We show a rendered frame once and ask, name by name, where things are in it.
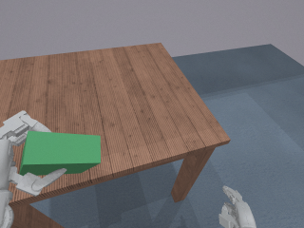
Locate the right robot hand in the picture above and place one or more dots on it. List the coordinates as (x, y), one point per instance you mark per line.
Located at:
(240, 215)

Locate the left robot forearm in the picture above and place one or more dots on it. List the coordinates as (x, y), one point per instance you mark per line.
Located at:
(6, 212)

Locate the table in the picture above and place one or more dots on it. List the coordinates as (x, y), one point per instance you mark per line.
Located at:
(135, 98)

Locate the left robot hand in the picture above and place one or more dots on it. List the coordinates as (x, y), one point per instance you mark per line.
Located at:
(14, 132)

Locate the sponge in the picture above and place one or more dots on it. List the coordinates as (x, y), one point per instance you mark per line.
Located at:
(45, 152)

